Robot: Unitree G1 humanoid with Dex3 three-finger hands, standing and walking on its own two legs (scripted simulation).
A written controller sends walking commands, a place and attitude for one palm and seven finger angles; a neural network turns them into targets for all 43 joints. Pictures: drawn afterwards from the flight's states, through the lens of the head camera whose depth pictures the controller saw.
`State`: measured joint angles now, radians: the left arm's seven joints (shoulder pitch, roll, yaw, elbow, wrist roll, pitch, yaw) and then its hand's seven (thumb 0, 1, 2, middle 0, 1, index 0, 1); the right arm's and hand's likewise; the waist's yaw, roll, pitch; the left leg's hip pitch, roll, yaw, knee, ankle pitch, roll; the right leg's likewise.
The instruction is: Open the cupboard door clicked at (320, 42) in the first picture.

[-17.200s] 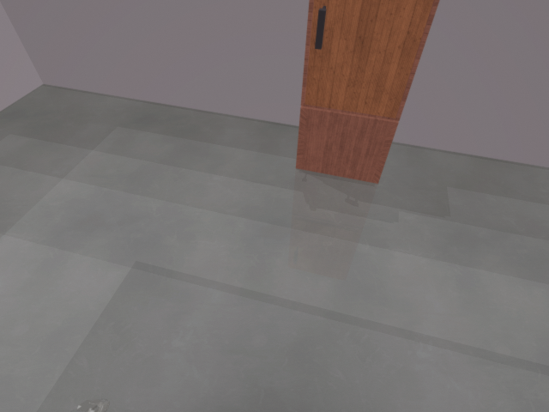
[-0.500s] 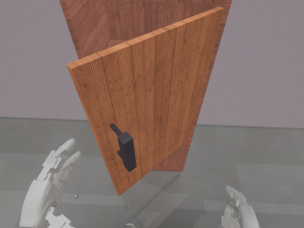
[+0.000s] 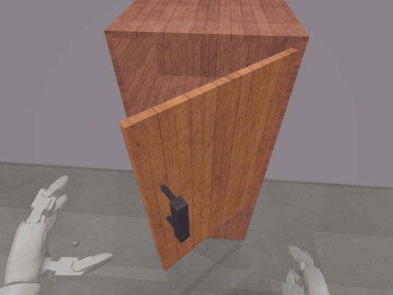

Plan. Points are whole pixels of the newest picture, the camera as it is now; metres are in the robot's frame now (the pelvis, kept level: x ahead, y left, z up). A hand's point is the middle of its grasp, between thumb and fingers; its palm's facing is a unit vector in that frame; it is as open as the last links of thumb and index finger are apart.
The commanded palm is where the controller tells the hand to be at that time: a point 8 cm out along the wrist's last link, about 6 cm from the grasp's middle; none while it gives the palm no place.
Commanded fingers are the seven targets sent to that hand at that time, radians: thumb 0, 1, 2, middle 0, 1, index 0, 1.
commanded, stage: draw the hand back to the body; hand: left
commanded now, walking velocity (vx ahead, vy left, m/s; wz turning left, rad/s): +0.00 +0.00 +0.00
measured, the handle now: (174, 213) +0.28 +0.08 +0.02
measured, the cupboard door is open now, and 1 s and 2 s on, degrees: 44 44 44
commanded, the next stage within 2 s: step back with the hand held close in 0.78 s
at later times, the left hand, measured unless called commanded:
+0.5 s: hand (41, 199) +0.20 +0.26 +0.18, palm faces +0.46 -0.80 -0.38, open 8.2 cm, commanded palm +0.15 +0.29 +0.19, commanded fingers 0.00 0.90 0.90 -0.20 -0.30 -0.20 -0.30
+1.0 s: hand (50, 202) +0.19 +0.24 +0.18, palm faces +0.43 -0.80 -0.42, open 7.4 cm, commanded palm +0.14 +0.27 +0.19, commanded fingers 0.00 0.90 0.90 -0.20 -0.30 -0.20 -0.30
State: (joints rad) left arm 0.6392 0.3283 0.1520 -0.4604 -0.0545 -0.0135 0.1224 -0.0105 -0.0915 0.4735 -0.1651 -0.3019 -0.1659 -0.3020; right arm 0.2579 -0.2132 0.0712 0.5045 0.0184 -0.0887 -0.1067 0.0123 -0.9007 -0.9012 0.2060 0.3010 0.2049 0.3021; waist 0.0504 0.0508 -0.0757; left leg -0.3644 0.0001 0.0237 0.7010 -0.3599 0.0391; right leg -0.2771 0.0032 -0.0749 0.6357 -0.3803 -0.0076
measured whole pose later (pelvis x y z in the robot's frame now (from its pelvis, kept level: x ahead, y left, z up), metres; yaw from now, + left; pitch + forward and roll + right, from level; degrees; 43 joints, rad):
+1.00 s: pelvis +0.00 -0.02 +0.02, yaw -1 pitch -3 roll -1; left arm 0.46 0.36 0.36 -0.38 -0.06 -0.11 0.11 0.01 0.89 0.90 -0.21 -0.30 -0.21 -0.30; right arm 0.18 -0.23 0.03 0.62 0.00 -0.07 -0.07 0.01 -0.90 -0.90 0.21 0.30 0.21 0.30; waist 0.05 0.06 0.01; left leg -0.16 0.03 0.03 0.45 -0.23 0.01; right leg -0.07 0.04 -0.06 0.37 -0.24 -0.03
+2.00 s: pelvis -0.15 +0.02 +0.01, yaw +0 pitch +1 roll -4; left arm 0.53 0.44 0.46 -0.58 -0.04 -0.20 0.16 0.01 0.89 0.90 -0.21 -0.30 -0.21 -0.30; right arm 0.17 -0.16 0.00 0.61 -0.02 -0.12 -0.04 0.01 -0.90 -0.90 0.21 0.30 0.21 0.30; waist 0.01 -0.02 0.04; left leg -0.41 0.04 0.02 0.50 -0.12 0.05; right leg -0.41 0.08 0.02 0.97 -0.47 0.02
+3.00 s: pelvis -0.30 +0.00 +0.01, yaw -2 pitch -2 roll +1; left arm 0.51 0.39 0.41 -0.46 -0.02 -0.21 0.16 0.01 0.89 0.90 -0.21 -0.30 -0.21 -0.30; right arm 0.24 -0.20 0.00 0.65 -0.01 -0.13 -0.08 0.01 -0.90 -0.90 0.21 0.30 0.21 0.30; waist 0.00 -0.03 0.02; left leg -0.28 0.04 0.06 0.57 -0.25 -0.02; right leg -0.21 -0.01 -0.04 0.60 -0.36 -0.01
